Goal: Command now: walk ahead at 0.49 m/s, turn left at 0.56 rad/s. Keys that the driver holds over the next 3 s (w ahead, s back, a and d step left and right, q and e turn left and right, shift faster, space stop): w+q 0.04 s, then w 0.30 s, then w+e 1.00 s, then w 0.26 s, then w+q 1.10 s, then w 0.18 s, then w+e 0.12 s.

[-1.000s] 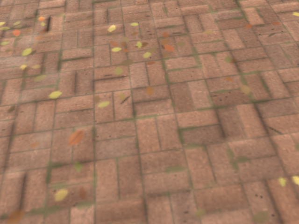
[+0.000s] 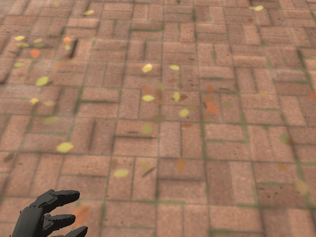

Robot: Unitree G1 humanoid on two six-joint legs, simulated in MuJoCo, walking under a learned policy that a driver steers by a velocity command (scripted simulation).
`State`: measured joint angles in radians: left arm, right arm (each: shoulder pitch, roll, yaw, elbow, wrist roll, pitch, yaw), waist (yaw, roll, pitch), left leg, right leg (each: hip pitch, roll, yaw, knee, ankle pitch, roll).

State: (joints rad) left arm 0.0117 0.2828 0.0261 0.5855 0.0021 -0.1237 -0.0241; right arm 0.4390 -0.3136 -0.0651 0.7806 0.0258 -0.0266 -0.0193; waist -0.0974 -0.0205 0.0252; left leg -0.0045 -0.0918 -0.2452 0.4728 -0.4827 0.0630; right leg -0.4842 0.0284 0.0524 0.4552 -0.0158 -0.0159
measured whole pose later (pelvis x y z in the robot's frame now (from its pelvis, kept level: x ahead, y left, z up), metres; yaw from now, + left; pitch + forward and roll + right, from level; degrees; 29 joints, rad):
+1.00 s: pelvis +0.53 +0.03 -0.01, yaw -11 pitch +1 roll +2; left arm 0.07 0.27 0.05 0.63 -0.02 -0.02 -0.06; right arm 0.34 -0.31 -0.08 0.84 0.02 -0.04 -0.01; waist -0.06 -0.02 0.05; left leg 0.08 0.07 0.29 0.47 -0.48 -0.05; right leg -0.51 -0.01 -0.06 0.61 -0.14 -0.11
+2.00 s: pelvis +1.03 -0.17 +0.01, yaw -20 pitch +2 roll +0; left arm 0.03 0.25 0.03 0.63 0.00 -0.11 -0.02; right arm 0.43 -0.30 -0.06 0.83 0.03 -0.04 -0.01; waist -0.09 0.02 0.01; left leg -0.17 -0.03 -0.13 0.72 -0.47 0.02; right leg -0.42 0.01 0.02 0.52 -0.13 -0.02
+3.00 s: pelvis +1.57 -0.23 +0.00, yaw +9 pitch +2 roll +0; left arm 0.08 0.28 0.04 0.72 0.00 -0.11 -0.04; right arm 0.37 -0.31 -0.06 0.76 0.01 -0.03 -0.01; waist -0.06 0.01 0.01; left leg -0.11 -0.06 -0.14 0.71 -0.49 0.04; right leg -0.45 0.03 -0.01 0.54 -0.13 -0.04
